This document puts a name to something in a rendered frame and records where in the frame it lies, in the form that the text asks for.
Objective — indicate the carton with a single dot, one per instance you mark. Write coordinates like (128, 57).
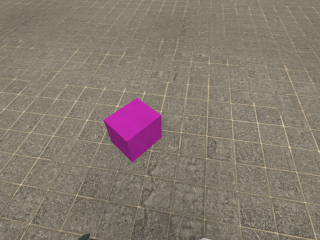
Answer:
(134, 128)

